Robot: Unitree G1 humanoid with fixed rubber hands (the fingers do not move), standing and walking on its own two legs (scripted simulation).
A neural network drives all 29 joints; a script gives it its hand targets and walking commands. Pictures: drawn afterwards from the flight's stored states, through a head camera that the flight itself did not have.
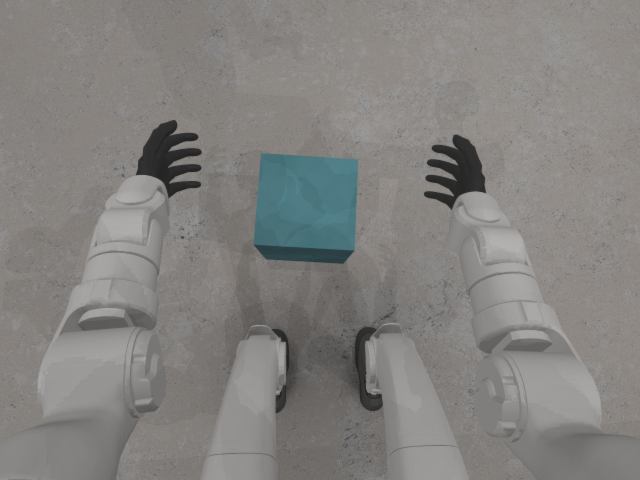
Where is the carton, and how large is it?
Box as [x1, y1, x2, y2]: [253, 153, 357, 263]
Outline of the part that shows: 261,153 253,244 265,258 269,259 342,263 354,250 357,159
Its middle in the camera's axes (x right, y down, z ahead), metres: -0.03 -0.07 +0.94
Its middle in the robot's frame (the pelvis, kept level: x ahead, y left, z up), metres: +0.51 +0.02 -0.54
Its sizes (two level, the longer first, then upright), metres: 0.210 0.200 0.250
